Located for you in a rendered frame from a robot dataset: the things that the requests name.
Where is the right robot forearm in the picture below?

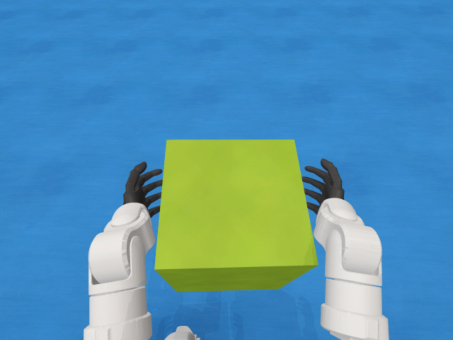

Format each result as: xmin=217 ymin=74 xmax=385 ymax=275
xmin=314 ymin=198 xmax=389 ymax=340

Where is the carton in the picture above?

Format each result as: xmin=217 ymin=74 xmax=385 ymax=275
xmin=154 ymin=140 xmax=319 ymax=293

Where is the robot left hand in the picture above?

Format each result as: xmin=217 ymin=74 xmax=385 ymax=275
xmin=123 ymin=161 xmax=163 ymax=218

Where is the robot left shin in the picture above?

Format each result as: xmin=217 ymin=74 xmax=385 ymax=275
xmin=176 ymin=326 xmax=193 ymax=333

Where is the left robot forearm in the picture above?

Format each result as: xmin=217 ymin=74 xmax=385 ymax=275
xmin=84 ymin=203 xmax=156 ymax=340

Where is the robot right hand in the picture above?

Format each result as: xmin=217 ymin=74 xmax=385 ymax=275
xmin=302 ymin=159 xmax=345 ymax=214

